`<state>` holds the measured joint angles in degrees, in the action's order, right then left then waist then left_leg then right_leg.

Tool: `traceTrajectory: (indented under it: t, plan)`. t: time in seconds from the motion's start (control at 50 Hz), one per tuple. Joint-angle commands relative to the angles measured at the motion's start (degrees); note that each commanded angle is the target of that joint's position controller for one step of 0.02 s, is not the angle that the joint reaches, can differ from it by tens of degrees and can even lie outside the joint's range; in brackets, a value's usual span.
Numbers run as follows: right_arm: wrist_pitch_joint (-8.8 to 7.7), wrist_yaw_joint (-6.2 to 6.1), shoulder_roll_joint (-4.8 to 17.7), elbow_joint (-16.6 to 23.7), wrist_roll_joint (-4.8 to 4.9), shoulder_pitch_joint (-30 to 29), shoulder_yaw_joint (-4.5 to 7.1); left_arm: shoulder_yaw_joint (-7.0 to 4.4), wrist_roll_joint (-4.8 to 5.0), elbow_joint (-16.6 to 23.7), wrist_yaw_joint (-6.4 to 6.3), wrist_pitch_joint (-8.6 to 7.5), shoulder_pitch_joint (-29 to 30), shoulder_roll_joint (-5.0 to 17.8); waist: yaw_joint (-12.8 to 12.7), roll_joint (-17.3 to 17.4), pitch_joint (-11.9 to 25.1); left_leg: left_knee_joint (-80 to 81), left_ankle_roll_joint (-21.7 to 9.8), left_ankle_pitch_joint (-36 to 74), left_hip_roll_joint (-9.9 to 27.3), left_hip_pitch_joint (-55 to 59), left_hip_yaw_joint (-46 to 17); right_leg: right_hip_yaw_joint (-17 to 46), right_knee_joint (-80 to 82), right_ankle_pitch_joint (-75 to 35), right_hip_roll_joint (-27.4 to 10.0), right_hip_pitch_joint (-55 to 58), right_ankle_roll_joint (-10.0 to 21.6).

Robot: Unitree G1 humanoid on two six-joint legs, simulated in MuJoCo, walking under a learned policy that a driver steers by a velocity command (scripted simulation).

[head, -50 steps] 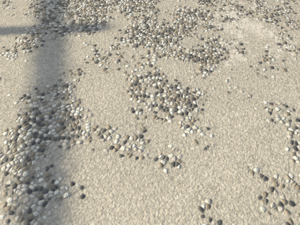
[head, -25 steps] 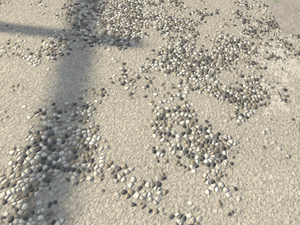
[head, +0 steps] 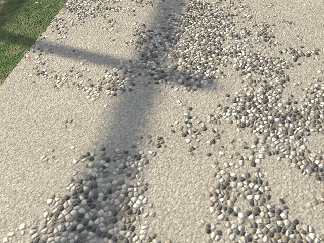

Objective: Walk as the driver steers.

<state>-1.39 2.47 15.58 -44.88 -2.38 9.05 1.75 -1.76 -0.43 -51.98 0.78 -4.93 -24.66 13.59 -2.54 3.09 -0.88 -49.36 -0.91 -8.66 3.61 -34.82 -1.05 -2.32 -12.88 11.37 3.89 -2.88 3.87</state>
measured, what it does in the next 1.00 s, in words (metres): walks ahead, turning right: left foot, then right foot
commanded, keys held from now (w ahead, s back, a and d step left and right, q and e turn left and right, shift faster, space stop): w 0.26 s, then w+e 0.60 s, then w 0.14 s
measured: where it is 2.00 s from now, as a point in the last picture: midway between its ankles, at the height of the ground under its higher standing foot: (210, 137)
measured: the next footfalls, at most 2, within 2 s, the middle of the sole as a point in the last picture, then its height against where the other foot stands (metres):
left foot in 0.20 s outside the picture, level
right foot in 0.76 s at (205, 235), level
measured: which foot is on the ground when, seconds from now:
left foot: up 0.00-0.18, down 0.20-0.78, up 0.80-1.00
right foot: down 0.00-0.20, up 0.22-0.74, down 0.76-1.00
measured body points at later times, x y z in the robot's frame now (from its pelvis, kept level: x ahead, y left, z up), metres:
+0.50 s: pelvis +0.26 +0.05 +0.00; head +0.27 +0.06 +0.45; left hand +0.36 +0.30 -0.14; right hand +0.24 -0.22 -0.13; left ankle +0.22 +0.11 -0.75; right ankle +0.34 -0.11 -0.67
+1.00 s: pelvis +0.51 -0.04 +0.00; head +0.53 -0.06 +0.44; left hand +0.64 +0.21 -0.13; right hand +0.54 -0.32 -0.13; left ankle +0.63 +0.12 -0.67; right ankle +0.49 -0.07 -0.75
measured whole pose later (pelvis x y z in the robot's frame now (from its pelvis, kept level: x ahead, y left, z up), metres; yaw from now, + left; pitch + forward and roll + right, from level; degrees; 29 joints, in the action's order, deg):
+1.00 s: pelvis +0.51 -0.04 +0.00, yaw -20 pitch +0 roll +0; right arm -2.3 0.9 14.6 -46.4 -2.5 10.3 2.1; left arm -3.8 -0.1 -51.9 0.5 -2.6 -18.2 15.0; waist -0.4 1.8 -2.9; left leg -59.3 1.4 -13.4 8.0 -34.3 -1.5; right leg 0.3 -18.1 10.2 8.0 -7.9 7.8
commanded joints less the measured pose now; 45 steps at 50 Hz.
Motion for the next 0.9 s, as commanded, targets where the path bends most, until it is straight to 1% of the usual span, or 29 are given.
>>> traceTrajectory:
  t: [0.02,0.08,0.12,0.16,0.18,0.2,0.22,0.24,0.26,0.28,0.3,0.32,0.36,0.42,0.48,0.54,0.62,0.66,0.68,0.72,0.74,0.76,0.78,0.8,0.82,0.84,0.86,0.88,0.9]
  plan:
    - [-0.97,0.21,1.2,5.2,0.43,-7.0,-0.64,-1.61,0.1,1.8,-0.04,-0.78,-0.8,7.9,0.0,-8.0,-2.4,8.7,0.3,5.2,-0.3,0.6,3.6,6.9,4.9,-21.8,-13.3,-1.3,6.5]
    - [-1.21,-0.13,2.0,6.1,0.73,-10.0,-0.73,-1.76,-0.2,0.3,-0.21,-0.47,-2.9,8.7,-0.6,-8.1,-2.8,13.9,-1.1,5.0,-1.3,3.1,4.5,7.0,3.1,-24.6,-15.1,1.7,6.0]
    - [-1.44,-0.49,2.8,6.3,0.68,-9.9,-0.5,-1.86,-0.4,-0.4,-0.49,-0.15,-2.8,9.2,0.2,-8.0,-3.0,16.3,-2.6,2.3,-2.0,5.2,4.6,7.2,0.7,-28.8,-16.6,4.1,5.6]
    - [-1.93,-1.17,3.9,4.2,0.25,-3.6,0.19,-1.98,-0.36,-0.9,-0.76,0.2,-1.8,9.9,3.4,-7.6,0.1,20.1,-4.6,-0.6,-4.7,14.3,5.5,5.7,-8.0,-41.0,-16.0,5.3,4.3]
    - [-2.5,-1.7,5.0,1.2,-0.27,4.6,0.89,-1.77,-0.14,-1.1,-0.8,0.46,-1.5,9.4,6.9,-5.6,4.5,23.3,-6.1,1.0,-5.6,25.1,5.7,3.5,-17.8,-42.2,-13.7,2.9,3.2]
    - [-2.97,-2.41,8.6,-1.0,-1.4,14.6,2.05,-1.14,0.12,0.5,-0.8,0.34,-0.8,7.8,10.7,-1.8,11.0,24.1,-9.0,-3.0,3.6,39.3,-4.1,1.6,-32.2,-28.2,-11.3,-7.1,2.0]
    - [-2.66,-2.74,14.6,-1.4,-1.94,17.9,3.57,0.21,1.31,2.3,-0.53,0.37,-6.2,1.5,8.2,11.4,17.0,28.8,-15.7,-6.8,20.2,53.2,-30.6,-2.4,-52.8,10.4,-1.5,-26.7,-0.5]
    - [-1.86,-2.35,12.4,-1.5,1.17,16.1,3.52,-1.58,-0.45,1.3,-1.01,0.85,-4.2,8.3,8.3,5.7,15.2,32.8,-17.0,-7.9,20.1,49.4,-37.2,4.2,-59.2,17.6,-1.6,-32.5,0.2]
    - [-1.77,-2.19,9.1,-1.0,1.68,10.7,2.67,-1.85,-0.63,2.3,-0.79,0.84,-0.2,8.2,5.9,2.5,6.5,33.5,-15.7,-7.0,17.4,42.4,-28.0,5.4,-59.3,13.2,-4.7,-34.7,0.7]
    - [-2.24,-1.95,5.8,-0.8,1.4,7.5,1.9,-1.37,-0.32,2.5,-0.44,0.67,2.0,6.5,4.8,0.3,2.6,35.8,-14.1,-2.8,14.8,35.7,-21.2,5.7,-56.3,9.7,-6.4,-33.3,0.6]
    - [-2.73,-2.05,4.3,-1.0,1.14,6.1,1.47,-1.36,-0.25,2.1,-0.25,1.14,2.3,5.7,3.3,0.5,0.7,37.7,-11.7,-0.5,12.2,31.4,-16.0,5.6,-53.2,7.9,-7.7,-30.7,0.4]
    - [-3.18,-2.3,3.2,-1.6,1.2,5.7,1.13,-1.31,-0.89,1.5,0.07,1.95,1.4,5.3,2.0,1.5,-0.1,39.2,-10.2,2.0,10.5,28.0,-12.1,5.7,-51.3,7.0,-8.3,-27.9,-0.2]
    - [-4.26,-2.41,3.4,-2.8,1.21,7.4,1.21,-1.3,-1.23,0.9,0.74,3.1,1.0,4.2,1.3,1.2,0.0,41.1,-9.7,6.3,9.9,26.5,-8.1,5.4,-50.7,4.8,-7.9,-26.5,-0.7]
    - [-5.0,-2.5,4.5,-4.3,1.48,9.7,1.6,-1.51,-1.15,2.4,1.35,3.82,6.3,3.8,1.6,0.2,-2.1,43.8,-9.2,6.9,9.6,27.6,-3.2,5.7,-48.2,-1.1,-8.8,-32.4,-1.4]
    - [-4.91,-2.63,4.0,-5.6,1.44,11.9,1.45,-1.49,-1.07,4.2,1.6,3.89,12.0,3.4,2.6,-0.3,-3.6,44.2,-8.4,10.1,8.9,29.9,1.3,5.2,-43.1,-6.6,-8.7,-37.0,-2.1]
    - [-4.93,-2.88,3.9,-6.6,1.56,12.9,1.31,-0.84,-1.11,6.1,2.03,3.6,17.6,2.3,3.6,0.1,-4.5,43.5,-7.2,14.7,8.0,31.1,6.0,2.1,-34.4,-11.8,-8.2,-35.8,-2.1]
    - [-4.5,-3.63,4.5,-8.8,1.35,17.1,1.37,-0.13,-1.37,9.2,2.59,3.41,24.4,1.7,5.7,0.2,-5.6,40.7,-6.6,23.3,9.7,37.4,9.6,-2.7,-25.9,-11.2,-7.2,-35.0,-0.2]
    - [-4.01,-3.99,5.3,-9.4,1.14,17.4,1.5,-0.24,-1.51,9.9,2.67,3.37,24.8,2.1,5.2,0.7,-5.1,36.9,-6.1,32.4,10.6,40.9,11.2,-4.4,-23.3,-7.1,-5.6,-33.1,1.7]
    - [-3.78,-4.18,5.9,-9.4,1.07,16.8,1.61,-0.44,-1.58,9.8,2.53,3.42,23.7,2.5,4.3,1.4,-4.0,33.7,-5.8,41.0,10.8,42.0,12.2,-5.6,-22.6,-4.4,-4.0,-30.5,2.9]
    - [-3.01,-4.5,7.6,-9.4,0.87,15.8,2.06,-1.3,-1.79,8.4,2.03,3.4,17.6,4.0,1.3,2.9,0.2,22.1,-5.4,55.6,11.3,43.2,13.9,-7.5,-21.8,1.9,0.0,-22.5,5.6]
    - [-2.49,-4.5,8.3,-9.2,0.91,15.5,2.26,-2.15,-1.99,6.6,1.75,3.04,11.4,5.3,-1.2,2.7,3.9,12.2,-5.2,54.1,11.2,40.9,14.3,-6.9,-19.2,2.7,1.7,-14.7,7.3]
    - [-2.35,-4.35,8.4,-8.0,1.15,14.1,2.27,-3.63,-2.67,3.9,1.11,2.69,2.1,8.2,-5.9,-0.2,8.7,-2.3,-3.7,42.3,10.0,31.6,14.9,-1.4,-14.9,2.0,-0.7,-0.8,10.1]
    - [-2.91,-3.27,2.8,-4.3,2.29,16.2,1.07,-5.83,-2.95,4.0,0.14,2.97,-1.4,15.5,-4.5,-12.6,15.5,-25.0,-0.5,2.5,2.2,8.1,15.1,25.0,-14.2,2.8,-18.4,19.0,18.2]
    - [-3.55,-2.78,5.5,-1.9,1.69,11.5,1.84,-6.05,-0.77,4.6,0.19,3.61,-0.6,16.6,-4.3,-10.1,18.3,-34.9,0.4,-21.9,-5.8,-3.7,3.4,46.1,-5.3,-1.7,-24.6,22.0,22.2]
    - [-4.1,-2.44,5.4,-0.3,1.37,5.9,1.73,-5.82,-0.01,4.0,-0.2,3.98,2.2,15.4,-3.6,-5.4,9.5,-33.3,-0.1,-15.9,-1.3,-9.0,-1.2,35.7,-4.0,-3.0,-22.4,16.1,19.9]
    - [-4.71,-2.33,4.9,-0.1,1.75,6.0,1.41,-5.03,0.18,4.1,-0.44,3.92,5.2,12.1,-1.2,-3.2,3.7,-27.7,-0.2,-11.3,0.9,-7.2,-0.7,29.4,-2.5,-6.6,-20.4,7.6,17.2]
    - [-4.45,-2.41,4.7,-0.8,1.43,6.8,1.54,-4.41,0.16,4.3,-0.59,3.7,7.9,9.9,1.5,-1.4,0.1,-22.6,0.2,-10.1,2.4,-3.7,-0.6,24.4,-1.3,-11.4,-17.1,0.9,14.5]
    - [-3.33,-2.39,4.2,-1.2,0.43,8.5,1.4,-3.8,0.5,4.5,-0.79,3.31,9.9,8.1,3.7,-1.9,-0.8,-19.4,1.0,-9.5,3.3,0.3,-0.5,19.9,-0.2,-14.9,-14.4,-3.8,12.9]
    - [-2.14,-2.14,3.5,-1.9,-0.21,10.2,1.27,-3.39,0.48,4.7,-0.73,2.68,10.5,7.2,4.6,-3.1,0.2,-17.3,1.6,-9.0,3.6,3.5,-0.2,17.3,0.4,-17.2,-12.9,-6.0,12.3]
